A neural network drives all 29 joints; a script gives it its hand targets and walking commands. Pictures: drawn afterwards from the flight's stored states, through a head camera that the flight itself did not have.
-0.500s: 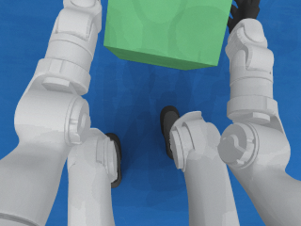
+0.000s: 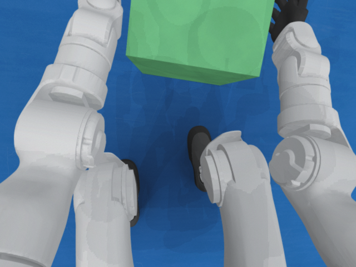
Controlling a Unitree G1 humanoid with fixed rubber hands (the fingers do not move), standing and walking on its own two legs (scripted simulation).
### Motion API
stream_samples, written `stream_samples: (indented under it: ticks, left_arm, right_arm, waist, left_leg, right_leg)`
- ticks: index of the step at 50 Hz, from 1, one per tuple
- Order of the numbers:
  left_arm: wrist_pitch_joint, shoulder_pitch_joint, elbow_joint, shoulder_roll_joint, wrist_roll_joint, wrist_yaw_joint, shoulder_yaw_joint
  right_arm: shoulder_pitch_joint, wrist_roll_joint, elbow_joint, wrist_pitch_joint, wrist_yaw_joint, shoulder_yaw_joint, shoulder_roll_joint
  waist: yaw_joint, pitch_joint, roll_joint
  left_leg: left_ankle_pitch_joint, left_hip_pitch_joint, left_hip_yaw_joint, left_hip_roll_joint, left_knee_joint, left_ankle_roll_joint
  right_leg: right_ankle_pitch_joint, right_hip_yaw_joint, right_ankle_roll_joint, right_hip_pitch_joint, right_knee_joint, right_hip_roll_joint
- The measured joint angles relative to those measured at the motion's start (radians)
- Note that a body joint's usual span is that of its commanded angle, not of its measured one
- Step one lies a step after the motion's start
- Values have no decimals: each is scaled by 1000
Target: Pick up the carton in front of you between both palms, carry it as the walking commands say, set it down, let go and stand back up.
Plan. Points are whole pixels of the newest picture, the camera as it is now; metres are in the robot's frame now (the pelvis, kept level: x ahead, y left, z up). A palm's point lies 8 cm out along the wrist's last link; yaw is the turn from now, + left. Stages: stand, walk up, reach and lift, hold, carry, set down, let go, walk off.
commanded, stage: set down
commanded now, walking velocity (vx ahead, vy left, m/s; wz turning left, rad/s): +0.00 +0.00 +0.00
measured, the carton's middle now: (193, 24) +0.53 -0.11 -0.24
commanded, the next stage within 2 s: let go in 1.96 s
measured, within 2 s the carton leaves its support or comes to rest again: rests again in 0.64 s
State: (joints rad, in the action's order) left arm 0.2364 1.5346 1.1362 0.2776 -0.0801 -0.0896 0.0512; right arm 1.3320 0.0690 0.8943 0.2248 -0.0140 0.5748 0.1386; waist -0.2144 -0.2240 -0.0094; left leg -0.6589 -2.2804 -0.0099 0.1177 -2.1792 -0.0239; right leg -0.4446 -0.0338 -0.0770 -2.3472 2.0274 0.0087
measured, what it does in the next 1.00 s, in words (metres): stands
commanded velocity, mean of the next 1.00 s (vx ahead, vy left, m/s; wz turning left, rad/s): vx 0.00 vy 0.00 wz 0.00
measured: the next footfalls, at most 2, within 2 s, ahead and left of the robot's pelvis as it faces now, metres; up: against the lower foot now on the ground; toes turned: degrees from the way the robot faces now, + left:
none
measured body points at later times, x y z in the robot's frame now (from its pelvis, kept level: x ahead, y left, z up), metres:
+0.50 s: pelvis +0.00 +0.00 +0.00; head +0.38 +0.02 +0.23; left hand +0.58 +0.03 -0.20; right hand +0.50 -0.27 -0.17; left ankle +0.08 +0.10 -0.35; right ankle +0.14 -0.14 -0.35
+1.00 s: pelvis -0.01 -0.01 +0.00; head +0.37 -0.01 +0.23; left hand +0.61 +0.08 -0.18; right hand +0.49 -0.29 -0.18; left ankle +0.08 +0.10 -0.35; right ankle +0.14 -0.14 -0.35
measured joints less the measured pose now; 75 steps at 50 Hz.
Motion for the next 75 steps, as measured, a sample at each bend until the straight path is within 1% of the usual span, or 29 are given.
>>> stream_samples:
  ticks: [4, 9, 23, 28, 32, 35, 37, 40, 42, 44, 46, 49, 53, 57, 61, 69, 75]
  left_arm:
    - [1, 11, 5, -2, -13, 10, 1]
    - [-4, 13, -8, -7, -21, 33, 5]
    - [-23, 22, -34, -50, -82, 92, 64]
    - [-31, 21, -46, -54, -98, 103, 72]
    - [-40, 28, -42, -42, -98, 105, 56]
    - [-63, 34, -20, -9, -73, 91, 12]
    - [-80, 40, -2, 35, -33, 64, -32]
    - [-93, 53, 28, 115, 57, 44, -113]
    - [-96, 60, 36, 160, 123, 46, -166]
    - [-98, 67, 35, 193, 180, 55, -207]
    - [-98, 77, 33, 211, 219, 65, -233]
    - [-95, 95, 30, 215, 241, 72, -241]
    - [-83, 92, 0, 203, 218, 64, -211]
    - [-52, 53, -54, 196, 180, 50, -161]
    - [-23, 26, -48, 194, 163, 55, -115]
    - [-11, -4, -13, 193, 135, 94, -48]
    - [-1, -56, -55, 182, 110, 110, -30]
  right_arm:
    - [20, 10, 24, -3, 12, 18, 15]
    - [33, 20, 44, -18, 21, 45, 27]
    - [37, 53, 79, -35, 45, 98, 72]
    - [39, 51, 92, -41, 56, 105, 82]
    - [46, 44, 119, -59, 53, 102, 81]
    - [53, 19, 165, -98, 37, 79, 79]
    - [53, -26, 197, -130, 5, 51, 85]
    - [45, -110, 236, -172, -38, -17, 105]
    - [43, -150, 257, -187, -53, -61, 117]
    - [43, -174, 260, -197, -63, -93, 123]
    - [41, -187, 249, -203, -71, -114, 121]
    - [33, -197, 211, -201, -84, -129, 108]
    - [0, -215, 111, -180, -107, -149, 79]
    - [-48, -237, -12, -135, -133, -188, 59]
    - [-88, -235, -81, -86, -152, -207, 46]
    - [-151, -195, -144, -40, -151, -202, 16]
    - [-197, -169, -182, -25, -139, -178, -2]
  waist:
    - [1, -19, 9]
    - [11, -39, 17]
    - [38, -75, 27]
    - [43, -92, 36]
    - [41, -109, 46]
    - [35, -129, 54]
    - [34, -145, 60]
    - [38, -165, 63]
    - [41, -170, 56]
    - [40, -167, 45]
    - [37, -158, 33]
    - [28, -138, 22]
    - [22, -105, 19]
    - [21, -64, 9]
    - [16, -11, -10]
    - [10, 105, -30]
    - [10, 174, -28]
  left_leg:
    - [6, -3, -5, 3, -6, 1]
    - [2, 6, -6, 0, -14, -1]
    - [-16, 23, -7, -5, -31, -7]
    - [-22, 32, -11, -8, -41, -5]
    - [-25, 40, -17, -10, -50, 0]
    - [-26, 49, -26, -12, -57, 7]
    - [-24, 55, -34, -13, -57, 12]
    - [-20, 63, -43, -13, -53, 23]
    - [-16, 64, -45, -10, -48, 29]
    - [-11, 62, -46, -5, -43, 35]
    - [-6, 58, -48, -1, -38, 40]
    - [0, 50, -54, 3, -30, 47]
    - [2, 53, -58, -9, -15, 51]
    - [1, 82, -46, -32, 24, 44]
    - [6, 121, -31, -45, 89, 35]
    - [29, 187, -16, -54, 237, 28]
    - [50, 233, -20, -51, 343, 31]
  right_leg:
    - [4, 5, 1, 2, 3, 3]
    - [4, 7, -1, 11, 6, -1]
    - [-8, 9, -4, 25, 19, -6]
    - [-11, 13, -3, 32, 27, -8]
    - [-9, 19, -2, 39, 33, -11]
    - [-6, 28, 1, 49, 35, -12]
    - [-2, 36, 5, 56, 32, -12]
    - [4, 44, 15, 62, 28, -11]
    - [7, 46, 23, 62, 27, -7]
    - [7, 47, 30, 60, 27, -1]
    - [7, 49, 35, 56, 26, 4]
    - [11, 53, 42, 48, 21, 8]
    - [22, 58, 46, 46, 2, -2]
    - [34, 47, 43, 63, -37, -23]
    - [38, 31, 40, 96, -93, -35]
    - [47, 11, 38, 159, -223, -40]
    - [54, 11, 43, 210, -320, -33]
